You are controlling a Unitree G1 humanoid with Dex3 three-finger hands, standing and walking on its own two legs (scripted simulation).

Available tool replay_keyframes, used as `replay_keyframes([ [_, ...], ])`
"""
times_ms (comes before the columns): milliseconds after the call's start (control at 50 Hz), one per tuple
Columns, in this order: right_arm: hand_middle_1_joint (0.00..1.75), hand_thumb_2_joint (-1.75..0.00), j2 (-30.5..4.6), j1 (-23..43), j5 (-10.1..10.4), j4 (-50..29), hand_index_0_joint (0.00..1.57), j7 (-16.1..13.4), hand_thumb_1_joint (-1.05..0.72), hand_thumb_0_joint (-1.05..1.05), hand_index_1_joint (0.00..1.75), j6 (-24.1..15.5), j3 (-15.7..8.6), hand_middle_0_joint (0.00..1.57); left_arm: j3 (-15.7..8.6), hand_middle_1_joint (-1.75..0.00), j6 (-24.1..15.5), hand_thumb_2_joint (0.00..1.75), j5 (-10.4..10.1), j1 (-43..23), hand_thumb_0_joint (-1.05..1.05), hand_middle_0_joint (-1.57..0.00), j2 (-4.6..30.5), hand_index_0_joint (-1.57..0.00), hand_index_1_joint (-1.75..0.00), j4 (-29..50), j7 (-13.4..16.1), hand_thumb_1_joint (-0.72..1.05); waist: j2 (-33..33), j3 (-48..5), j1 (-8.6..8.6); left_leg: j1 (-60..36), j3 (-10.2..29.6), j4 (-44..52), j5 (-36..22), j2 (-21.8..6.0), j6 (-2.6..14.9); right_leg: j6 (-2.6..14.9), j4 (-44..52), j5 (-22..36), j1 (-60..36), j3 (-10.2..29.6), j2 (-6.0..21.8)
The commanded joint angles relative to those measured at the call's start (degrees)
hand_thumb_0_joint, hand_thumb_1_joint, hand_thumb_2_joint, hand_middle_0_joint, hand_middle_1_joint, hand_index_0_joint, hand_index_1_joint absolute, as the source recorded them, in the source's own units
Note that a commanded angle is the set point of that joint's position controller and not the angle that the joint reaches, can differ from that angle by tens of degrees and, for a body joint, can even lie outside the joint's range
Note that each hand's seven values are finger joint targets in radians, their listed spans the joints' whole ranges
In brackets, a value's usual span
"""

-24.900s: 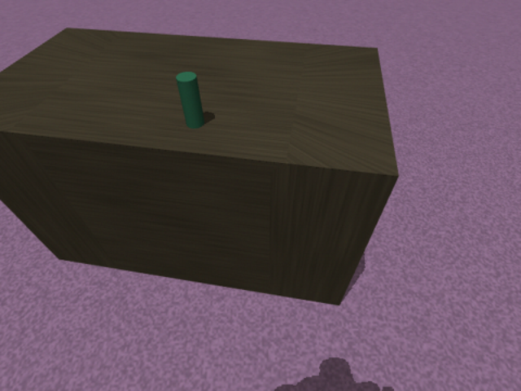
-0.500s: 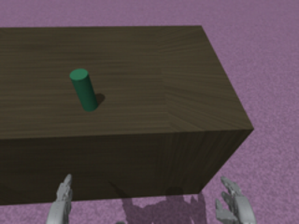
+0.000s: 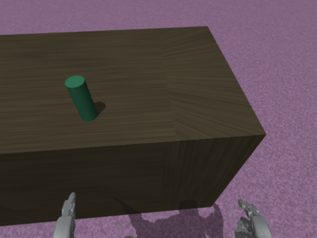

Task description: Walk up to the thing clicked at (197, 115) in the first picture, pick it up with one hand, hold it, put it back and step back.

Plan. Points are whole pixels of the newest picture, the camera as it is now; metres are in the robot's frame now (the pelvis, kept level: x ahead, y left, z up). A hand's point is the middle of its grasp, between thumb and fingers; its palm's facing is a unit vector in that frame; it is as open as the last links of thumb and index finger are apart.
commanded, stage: home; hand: left
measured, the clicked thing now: (83, 100) +0.48 +0.22 +0.09
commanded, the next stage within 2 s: stand in 1.78 s
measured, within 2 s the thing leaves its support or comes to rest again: neither
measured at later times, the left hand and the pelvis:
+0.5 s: hand (90, 234) +0.17 +0.18 -0.06, palm faces +0.13 -0.95 -0.27, open 17.6 cm; pelvis +0.00 +0.00 +0.00, yaw +1 degrees
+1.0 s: hand (90, 235) +0.16 +0.18 -0.06, palm faces +0.13 -0.95 -0.28, open 17.7 cm; pelvis +0.00 +0.00 -0.01, yaw +1 degrees
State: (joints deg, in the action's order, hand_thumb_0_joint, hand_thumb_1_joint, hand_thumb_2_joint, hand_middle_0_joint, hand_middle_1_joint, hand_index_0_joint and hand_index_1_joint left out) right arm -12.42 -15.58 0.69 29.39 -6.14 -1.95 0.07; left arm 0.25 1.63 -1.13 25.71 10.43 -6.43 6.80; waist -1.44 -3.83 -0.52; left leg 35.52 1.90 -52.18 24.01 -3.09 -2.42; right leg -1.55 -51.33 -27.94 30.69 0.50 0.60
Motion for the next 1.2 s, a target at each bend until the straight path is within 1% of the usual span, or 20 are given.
replay_keyframes([
  [0, 0.30, -0.90, -6.5, 3.9, 0.1, -9.0, 0.20, -1.0, -0.90, 0.00, 0.30, -3.3, -2.8, 0.20, -3.6, -0.04, -1.1, 0.02, 0.3, -1.1, 0.00, -0.04, 6.7, -0.04, -0.04, 11.8, 1.5, -0.61, -0.4, -7.8, 0.11, -8.2, -3.6, 6.6, -12.2, 1.8, 2.06, 1.22, 8.5, 15.1, -0.6, -3.2, -1.4],
  [40, 0.30, -0.90, -6.7, 3.9, 0.1, -9.0, 0.20, -1.3, -0.90, 0.00, 0.30, -3.5, -2.7, 0.20, -2.9, -0.04, -0.2, 0.02, 0.4, -1.3, 0.00, -0.04, 6.2, -0.04, -0.04, 11.2, 1.5, -0.61, 1.4, -6.4, -0.68, -7.8, -3.6, 6.6, -10.7, 1.8, 2.30, 0.95, 9.1, 13.8, 0.5, -3.2, -1.5],
  [120, 0.30, -0.90, -6.8, 4.4, 0.2, -9.1, 0.20, -1.4, -0.90, 0.00, 0.30, -4.2, -2.6, 0.20, -2.3, -0.04, 1.2, 0.03, 0.4, -1.2, 0.00, -0.04, 5.8, -0.04, -0.04, 12.0, 1.4, -0.60, 0.5, -4.5, -0.56, -6.7, -3.2, 7.5, -7.1, 1.8, 2.24, 1.32, 9.3, 9.9, 2.0, -3.4, -1.5],
  [220, 0.30, -0.90, -6.6, 4.2, 0.2, -9.6, 0.20, -1.5, -0.90, 0.00, 0.30, -4.8, -2.6, 0.20, -3.5, -0.05, 2.8, 0.04, 0.4, 0.4, 0.00, -0.05, 6.5, -0.05, -0.05, 13.8, 1.6, -0.58, 0.8, -7.5, 0.04, -7.2, -2.9, 6.5, -10.0, 1.9, 2.23, 1.24, 8.6, 12.5, 0.1, -3.7, -1.6],
  [240, 0.30, -0.90, -6.8, 3.8, 0.1, -9.6, 0.20, -1.7, -0.90, 0.00, 0.30, -4.7, -2.8, 0.20, -3.5, -0.05, 3.2, 0.03, 0.5, 0.8, 0.00, -0.04, 6.5, -0.04, -0.05, 13.3, 1.5, -0.59, 2.2, -8.8, -0.45, -7.7, -2.9, 5.7, -12.1, 1.8, 2.43, 0.93, 8.3, 15.0, -0.5, -3.6, -1.6],
  [280, 0.30, -0.90, -6.6, 4.1, 0.2, -9.6, 0.20, -1.8, -0.90, 0.00, 0.30, -4.9, -2.5, 0.20, -3.5, -0.05, 3.8, 0.04, 0.4, 0.1, 0.00, -0.05, 6.7, -0.05, -0.05, 13.8, 1.4, -0.58, 2.5, -7.2, -0.51, -6.8, -3.6, 5.1, -11.4, 2.1, 2.60, 0.74, 9.0, 15.0, 0.5, -3.0, -1.3],
  [320, 0.30, -0.90, -6.7, 3.7, 0.0, -9.5, 0.20, -2.1, -0.90, 0.00, 0.30, -5.2, -2.6, 0.20, -3.2, -0.05, 4.5, 0.03, 0.6, -0.3, 0.00, -0.05, 6.5, -0.04, -0.05, 14.5, 1.5, -0.59, 2.3, -9.6, -0.98, -8.1, -3.3, 4.8, -13.0, 2.0, 2.67, 0.65, 8.2, 16.9, -0.4, -3.0, -1.4],
  [380, 0.30, -0.90, -6.6, 4.0, 0.1, -9.5, 0.20, -2.3, -0.90, 0.00, 0.30, -5.4, -2.5, 0.20, -3.6, -0.05, 4.9, 0.03, 0.5, -1.5, 0.00, -0.04, 6.9, -0.04, -0.05, 15.7, 1.7, -0.59, 0.9, -8.1, -0.48, -7.0, -3.2, 5.2, -10.9, 2.0, 2.40, 1.04, 8.2, 13.9, 0.9, -3.1, -1.4],
  [400, 0.30, -0.90, -6.7, 4.0, 0.0, -9.3, 0.20, -2.4, -0.90, 0.00, 0.30, -5.5, -2.5, 0.20, -2.7, -0.05, 5.3, 0.03, 0.7, -0.9, 0.00, -0.04, 6.4, -0.04, -0.05, 14.8, 1.6, -0.59, 0.6, -6.9, -0.68, -6.9, -3.0, 5.7, -10.0, 1.9, 2.33, 1.12, 8.0, 12.8, 1.6, -3.3, -1.6],
  [440, 0.30, -0.90, -6.9, 4.0, 0.0, -9.7, 0.20, -2.5, -0.90, 0.00, 0.30, -5.8, -2.6, 0.20, -3.1, -0.05, 5.6, 0.04, 0.7, -1.0, 0.00, -0.05, 6.4, -0.05, -0.05, 15.9, 1.8, -0.57, 0.0, -8.2, -0.46, -7.1, -2.5, 6.1, -9.6, 1.7, 2.13, 1.40, 7.6, 12.0, 1.2, -3.8, -1.9],
  [520, 0.30, -0.90, -6.5, 3.6, 0.0, -9.7, 0.20, -2.7, -0.90, 0.00, 0.30, -6.1, -2.6, 0.20, -3.4, -0.04, 6.4, 0.02, 0.6, 1.1, 0.00, -0.04, 6.2, -0.04, -0.04, 15.8, 1.9, -0.61, 0.8, -8.8, -0.31, -7.1, -2.8, 4.9, -12.5, 1.8, 2.22, 1.17, 7.5, 15.1, 0.5, -3.6, -1.7],
  [660, 0.30, -0.90, -6.6, 3.7, -0.1, -9.8, 0.20, -2.9, -0.90, 0.00, 0.30, -6.6, -2.4, 0.20, -2.8, -0.04, 7.6, 0.02, 0.7, 0.2, 0.00, -0.04, 6.1, -0.04, -0.04, 16.5, 1.7, -0.61, 0.9, -7.0, -0.59, -5.8, -2.7, 5.0, -9.8, 1.8, 2.35, 1.11, 7.6, 12.5, 2.1, -3.5, -1.8],
  [740, 0.30, -0.90, -6.5, 3.7, -0.2, -10.2, 0.20, -3.2, -0.90, 0.00, 0.30, -6.7, -2.5, 0.20, -3.9, -0.05, 8.0, 0.03, 0.7, 0.4, 0.00, -0.04, 7.2, -0.04, -0.05, 17.6, 1.8, -0.60, 1.3, -8.5, -0.29, -5.5, -3.0, 4.0, -10.9, 2.1, 2.51, 0.89, 7.8, 14.1, 1.0, -3.1, -1.5],
  [860, 0.30, -0.90, -6.4, 3.7, -0.3, -10.0, 0.20, -3.6, -0.90, 0.00, 0.30, -7.1, -2.3, 0.20, -3.1, -0.04, 8.7, 0.01, 0.7, 0.6, 0.00, -0.04, 6.4, -0.04, -0.04, 17.5, 1.8, -0.61, 0.1, -7.4, -0.60, -5.4, -2.7, 4.7, -8.9, 1.9, 2.26, 1.22, 7.6, 11.4, 2.5, -3.5, -1.8],
  [880, 0.30, -0.90, -6.7, 3.6, -0.3, -9.9, 0.20, -3.6, -0.90, 0.00, 0.30, -7.2, -2.5, 0.20, -2.6, -0.04, 8.8, 0.02, 0.9, -0.8, 0.00, -0.04, 6.2, -0.04, -0.04, 17.7, 1.7, -0.61, 1.2, -7.5, -1.26, -5.6, -2.4, 4.9, -8.3, 1.7, 2.36, 1.16, 7.3, 10.9, 2.5, -3.7, -1.9],
  [900, 0.30, -0.90, -6.3, 3.5, -0.3, -10.0, 0.20, -3.7, -0.90, 0.00, 0.30, -7.1, -2.4, 0.20, -3.6, -0.04, 8.8, 0.02, 0.8, 0.5, 0.00, -0.04, 6.7, -0.04, -0.04, 18.1, 1.9, -0.61, 0.6, -8.2, -0.37, -5.7, -2.5, 4.5, -9.7, 1.9, 2.33, 1.16, 7.4, 12.4, 1.8, -3.6, -1.8],
  [960, 0.30, -0.90, -6.6, 3.2, -0.4, -10.1, 0.20, -4.0, -0.90, 0.00, 0.30, -7.2, -2.4, 0.20, -3.1, -0.04, 9.2, 0.01, 0.8, 1.3, 0.00, -0.04, 6.4, -0.04, -0.04, 17.4, 1.7, -0.61, 2.0, -8.5, -0.96, -5.9, -2.8, 3.7, -11.0, 1.9, 2.51, 0.84, 7.5, 14.3, 1.6, -3.3, -1.7],
  [1020, 0.30, -0.90, -6.5, 3.1, -0.4, -9.9, 0.20, -4.1, -0.90, 0.00, 0.30, -7.3, -2.4, 0.20, -3.4, -0.04, 9.5, 0.02, 0.9, 1.6, 0.00, -0.04, 6.6, -0.04, -0.04, 18.0, 1.8, -0.61, 1.0, -9.1, -0.61, -6.2, -2.7, 3.7, -11.7, 1.9, 2.40, 0.96, 7.0, 14.8, 1.3, -3.4, -1.7],
  [1120, 0.30, -0.90, -6.4, 3.7, -0.3, -9.8, 0.20, -4.2, -0.90, 0.00, 0.30, -7.4, -2.1, 0.20, -3.1, -0.04, 10.0, 0.01, 0.7, 0.1, 0.00, -0.04, 6.5, -0.04, -0.04, 18.3, 1.7, -0.61, 0.6, -6.5, -0.73, -4.8, -2.6, 4.5, -8.3, 1.9, 2.46, 1.15, 7.7, 11.0, 2.9, -3.3, -1.7],
  [1180, 0.30, -0.90, -6.4, 3.4, -0.3, -10.0, 0.20, -4.3, -0.90, 0.00, 0.30, -7.5, -2.2, 0.20, -3.4, -0.05, 10.2, 0.02, 0.7, 1.1, 0.00, -0.04, 6.6, -0.04, -0.05, 18.6, 1.8, -0.61, 0.1, -7.7, -0.38, -5.5, -2.7, 4.3, -9.7, 1.9, 2.31, 1.20, 7.5, 12.4, 2.2, -3.4, -1.7],
])
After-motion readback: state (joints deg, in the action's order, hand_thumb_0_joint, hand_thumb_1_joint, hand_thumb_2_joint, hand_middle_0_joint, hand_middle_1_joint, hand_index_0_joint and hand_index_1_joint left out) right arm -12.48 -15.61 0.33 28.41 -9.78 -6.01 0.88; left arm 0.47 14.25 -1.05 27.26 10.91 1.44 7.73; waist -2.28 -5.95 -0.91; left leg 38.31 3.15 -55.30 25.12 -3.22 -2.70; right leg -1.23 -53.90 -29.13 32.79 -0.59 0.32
